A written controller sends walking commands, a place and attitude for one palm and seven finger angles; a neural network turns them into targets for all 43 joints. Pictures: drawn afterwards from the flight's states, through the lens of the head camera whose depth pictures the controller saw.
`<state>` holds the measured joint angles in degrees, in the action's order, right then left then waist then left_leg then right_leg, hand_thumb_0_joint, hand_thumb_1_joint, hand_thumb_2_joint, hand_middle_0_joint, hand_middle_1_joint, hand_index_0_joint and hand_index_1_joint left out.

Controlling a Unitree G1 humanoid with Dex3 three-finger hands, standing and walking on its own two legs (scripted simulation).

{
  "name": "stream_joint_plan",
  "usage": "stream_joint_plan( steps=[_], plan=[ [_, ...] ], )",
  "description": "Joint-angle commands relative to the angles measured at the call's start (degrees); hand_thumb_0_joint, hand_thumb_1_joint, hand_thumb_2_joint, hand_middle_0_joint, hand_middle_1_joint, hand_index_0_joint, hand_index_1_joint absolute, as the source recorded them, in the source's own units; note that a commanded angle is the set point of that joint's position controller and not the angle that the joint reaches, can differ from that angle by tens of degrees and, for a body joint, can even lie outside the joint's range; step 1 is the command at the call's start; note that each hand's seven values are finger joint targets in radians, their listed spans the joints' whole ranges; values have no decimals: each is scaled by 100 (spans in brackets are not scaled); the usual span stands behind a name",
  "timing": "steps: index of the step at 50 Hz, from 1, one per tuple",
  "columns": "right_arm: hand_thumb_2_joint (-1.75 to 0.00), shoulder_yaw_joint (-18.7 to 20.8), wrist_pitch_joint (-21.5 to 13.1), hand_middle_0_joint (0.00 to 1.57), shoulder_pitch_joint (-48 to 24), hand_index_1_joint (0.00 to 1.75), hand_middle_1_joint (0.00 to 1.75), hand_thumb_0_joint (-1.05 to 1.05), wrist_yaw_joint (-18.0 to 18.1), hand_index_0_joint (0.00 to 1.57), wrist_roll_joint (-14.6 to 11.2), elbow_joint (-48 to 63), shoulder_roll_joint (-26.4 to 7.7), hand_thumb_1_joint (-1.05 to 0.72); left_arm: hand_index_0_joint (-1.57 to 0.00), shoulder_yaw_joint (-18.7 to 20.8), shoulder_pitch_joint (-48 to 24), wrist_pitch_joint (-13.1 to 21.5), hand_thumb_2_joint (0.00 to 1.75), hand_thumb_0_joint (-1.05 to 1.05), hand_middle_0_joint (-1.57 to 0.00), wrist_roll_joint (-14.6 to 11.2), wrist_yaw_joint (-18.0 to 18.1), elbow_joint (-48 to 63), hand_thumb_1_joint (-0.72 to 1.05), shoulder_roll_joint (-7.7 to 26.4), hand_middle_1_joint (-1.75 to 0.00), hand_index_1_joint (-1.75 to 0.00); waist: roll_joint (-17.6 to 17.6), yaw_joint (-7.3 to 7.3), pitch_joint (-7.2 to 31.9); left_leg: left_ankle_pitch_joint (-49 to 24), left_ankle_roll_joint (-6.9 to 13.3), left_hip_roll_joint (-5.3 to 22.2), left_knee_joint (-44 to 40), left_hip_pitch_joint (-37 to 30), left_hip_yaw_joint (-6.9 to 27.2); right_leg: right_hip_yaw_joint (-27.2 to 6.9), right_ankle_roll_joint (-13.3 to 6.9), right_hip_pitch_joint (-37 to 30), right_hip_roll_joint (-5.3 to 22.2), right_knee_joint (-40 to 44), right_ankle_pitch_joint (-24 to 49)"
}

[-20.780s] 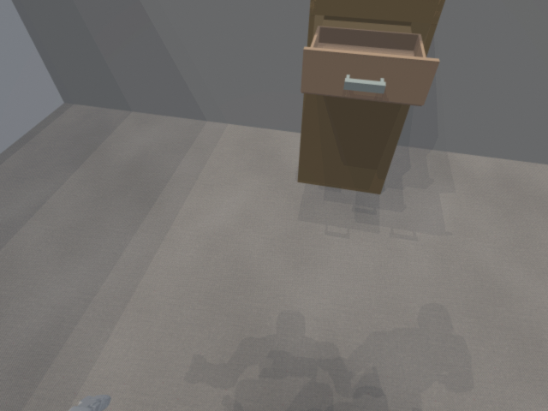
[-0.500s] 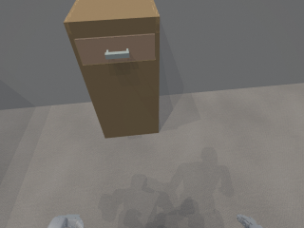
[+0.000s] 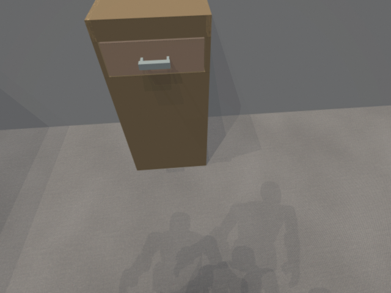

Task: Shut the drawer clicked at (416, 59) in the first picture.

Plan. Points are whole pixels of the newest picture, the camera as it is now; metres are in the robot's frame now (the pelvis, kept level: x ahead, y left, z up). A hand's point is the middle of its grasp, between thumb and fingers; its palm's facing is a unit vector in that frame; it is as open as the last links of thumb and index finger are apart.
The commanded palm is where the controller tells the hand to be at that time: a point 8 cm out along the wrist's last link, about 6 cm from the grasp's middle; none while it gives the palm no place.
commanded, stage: let the arm hang, fingers relaxed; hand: left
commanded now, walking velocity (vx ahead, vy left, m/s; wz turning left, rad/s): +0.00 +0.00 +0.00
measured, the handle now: (154, 61) +0.91 +0.21 -0.01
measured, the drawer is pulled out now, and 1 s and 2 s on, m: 0.00 0.00 0.00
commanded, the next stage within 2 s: look to check the result in 0.38 s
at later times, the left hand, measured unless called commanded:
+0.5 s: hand out of the picture +0.10 +0.22 -0.15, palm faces -0.04 -0.95 -0.31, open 7.3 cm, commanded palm none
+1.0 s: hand out of the picture +0.12 +0.22 -0.15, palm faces -0.03 -0.94 -0.35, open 7.4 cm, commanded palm none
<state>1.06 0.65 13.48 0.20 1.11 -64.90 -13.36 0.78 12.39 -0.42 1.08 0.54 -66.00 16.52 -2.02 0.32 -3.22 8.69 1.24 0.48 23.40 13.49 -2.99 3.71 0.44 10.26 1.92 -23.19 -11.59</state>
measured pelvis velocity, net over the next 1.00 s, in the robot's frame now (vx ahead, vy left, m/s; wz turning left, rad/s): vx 0.04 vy -0.02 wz -0.01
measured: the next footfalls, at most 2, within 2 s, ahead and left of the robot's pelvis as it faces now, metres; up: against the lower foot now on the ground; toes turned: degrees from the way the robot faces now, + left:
none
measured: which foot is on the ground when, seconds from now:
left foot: down 0.00-1.00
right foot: down 0.00-1.00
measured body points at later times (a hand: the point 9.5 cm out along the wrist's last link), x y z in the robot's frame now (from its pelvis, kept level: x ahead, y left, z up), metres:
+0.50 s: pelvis +0.02 -0.01 +0.00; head +0.03 -0.02 +0.45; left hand +0.10 +0.27 -0.13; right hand +0.08 -0.30 -0.14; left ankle +0.04 +0.10 -0.74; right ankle +0.01 -0.13 -0.74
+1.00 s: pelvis +0.04 -0.02 +0.01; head +0.06 -0.04 +0.46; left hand +0.12 +0.27 -0.12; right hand +0.11 -0.31 -0.14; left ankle +0.04 +0.10 -0.74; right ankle +0.01 -0.13 -0.74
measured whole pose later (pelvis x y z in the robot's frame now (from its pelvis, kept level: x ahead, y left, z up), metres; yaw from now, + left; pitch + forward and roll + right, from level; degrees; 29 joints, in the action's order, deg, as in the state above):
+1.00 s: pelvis +0.04 -0.02 +0.01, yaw +0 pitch -1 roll +0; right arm 0.6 -0.2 6.0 0.2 1.0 -64.8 -18.1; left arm 0.5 5.7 1.1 0.9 0.4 -65.5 17.9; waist -1.6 0.6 -2.7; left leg 9.1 -0.9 1.9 17.6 7.5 -2.9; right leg 3.8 -0.9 4.3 0.1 -17.0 -11.9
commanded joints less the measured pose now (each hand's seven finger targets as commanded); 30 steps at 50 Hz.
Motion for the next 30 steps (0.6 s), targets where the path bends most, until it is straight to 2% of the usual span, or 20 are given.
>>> stream_joint_plan(
  steps=[1, 9, 14, 18, 25, 30],
  plan=[
    [-90, 184, -111, 20, -68, 30, 30, 0, 88, 20, -28, 278, -1053, -90, -20, 175, -119, 136, 90, 0, -20, -24, 37, 290, 90, 902, -30, -30, 290, -30, 109, 217, 101, 643, -618, -240, 751, -532, -327, 253, 484, 596, -412],
    [-90, 172, -149, 20, -440, 30, 30, 0, 72, 20, -10, 273, -1131, -90, -20, 205, -471, 179, 90, 0, -20, -18, 31, 362, 90, 987, -30, -30, 160, -17, 136, -172, 50, 642, -658, -396, 696, -580, -287, 125, 542, 709, -82],
    [-90, 168, -176, 20, -604, 30, 30, 0, 68, 20, -10, 301, -1241, -90, -20, 222, -622, 220, 90, 0, -20, -21, 28, 412, 90, 1069, -30, -30, 169, -1, 347, -516, 23, 668, -645, -557, 672, -579, -276, -77, 576, 740, 320],
    [-90, 170, -168, 20, -698, 30, 30, 0, 66, 20, -9, 319, -1322, -90, -20, 220, -735, 223, 90, 0, -20, -24, 23, 431, 90, 1119, -30, -30, 126, 14, 289, -482, -2, 674, -688, -580, 666, -600, -273, -84, 572, 821, 292],
    [-90, 153, -178, 20, -784, 30, 30, 0, 77, 20, -17, 335, -1460, -90, -20, 217, -772, 231, 90, 0, -20, -40, 12, 390, 90, 1211, -30, -30, 121, 10, 492, -667, -12, 711, -691, -758, 655, -604, -277, -249, 590, 849, 551],
    [-90, 145, -166, 20, -807, 30, 30, 0, 82, 20, -23, 314, -1521, -90, -20, 204, -775, 230, 90, 0, -20, -46, 13, 349, 90, 1262, -30, -30, 120, 11, 490, -688, -24, 729, -701, -817, 618, -608, -275, -280, 595, 893, 623]
  ],
)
